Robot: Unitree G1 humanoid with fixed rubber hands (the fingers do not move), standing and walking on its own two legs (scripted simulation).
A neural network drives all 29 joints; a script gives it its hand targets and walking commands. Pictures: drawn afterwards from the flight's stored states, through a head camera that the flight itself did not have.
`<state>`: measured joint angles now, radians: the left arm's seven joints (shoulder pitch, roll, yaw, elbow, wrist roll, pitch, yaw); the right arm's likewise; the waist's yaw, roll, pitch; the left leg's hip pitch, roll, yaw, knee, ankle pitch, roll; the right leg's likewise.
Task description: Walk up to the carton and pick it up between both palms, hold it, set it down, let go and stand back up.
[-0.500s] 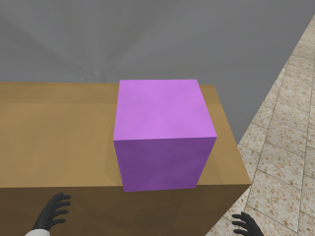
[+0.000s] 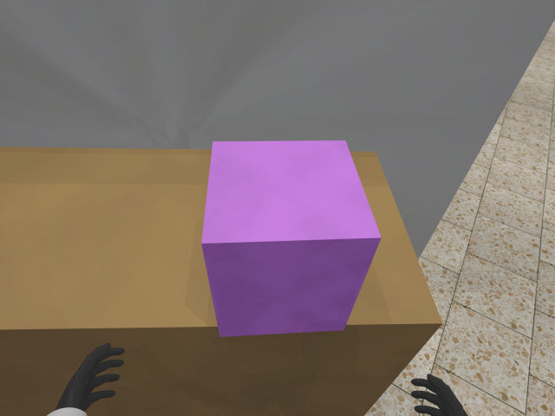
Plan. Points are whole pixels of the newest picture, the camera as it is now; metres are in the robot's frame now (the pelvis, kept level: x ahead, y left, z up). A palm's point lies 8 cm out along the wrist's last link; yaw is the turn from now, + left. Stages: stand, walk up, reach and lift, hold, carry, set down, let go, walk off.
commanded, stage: stand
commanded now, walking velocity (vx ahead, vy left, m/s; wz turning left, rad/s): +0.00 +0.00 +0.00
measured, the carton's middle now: (281, 240) +0.39 +0.01 +0.04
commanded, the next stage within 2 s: none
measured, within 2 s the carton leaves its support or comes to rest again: neither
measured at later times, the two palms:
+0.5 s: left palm (71, 413) +0.16 +0.28 -0.05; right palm out of the picture +0.14 -0.25 -0.07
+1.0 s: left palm out of the picture +0.15 +0.28 -0.05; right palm out of the picture +0.14 -0.25 -0.06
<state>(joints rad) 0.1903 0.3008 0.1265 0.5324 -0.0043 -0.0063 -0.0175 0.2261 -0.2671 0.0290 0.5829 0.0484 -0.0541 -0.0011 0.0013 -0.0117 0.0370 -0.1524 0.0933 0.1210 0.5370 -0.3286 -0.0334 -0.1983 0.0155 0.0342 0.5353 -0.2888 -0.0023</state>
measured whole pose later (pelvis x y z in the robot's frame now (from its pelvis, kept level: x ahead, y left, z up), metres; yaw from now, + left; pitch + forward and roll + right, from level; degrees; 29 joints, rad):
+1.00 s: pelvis -0.01 +0.00 +0.00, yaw +0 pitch -4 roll +0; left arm 0.19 0.31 0.13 0.57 0.00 -0.02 -0.02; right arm 0.23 -0.27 0.03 0.58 0.05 -0.05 0.00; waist 0.00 -0.01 0.04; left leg -0.15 0.09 0.12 0.55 -0.32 -0.03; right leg -0.20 0.01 0.03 0.55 -0.28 0.00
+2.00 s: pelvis -0.02 +0.00 +0.00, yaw +0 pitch -5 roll +0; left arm 0.19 0.31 0.13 0.59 0.00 -0.03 -0.02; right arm 0.23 -0.28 0.03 0.58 0.05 -0.05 0.00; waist 0.00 -0.01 0.04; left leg -0.15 0.09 0.12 0.55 -0.31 -0.03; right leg -0.20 0.01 0.03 0.55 -0.27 0.00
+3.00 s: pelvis -0.02 +0.00 +0.00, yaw +0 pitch -5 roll +0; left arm 0.19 0.31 0.13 0.61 0.00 -0.03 -0.02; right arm 0.23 -0.28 0.03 0.58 0.05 -0.05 0.00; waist 0.00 -0.01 0.04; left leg -0.15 0.09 0.12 0.55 -0.31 -0.03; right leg -0.20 0.01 0.03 0.55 -0.27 0.00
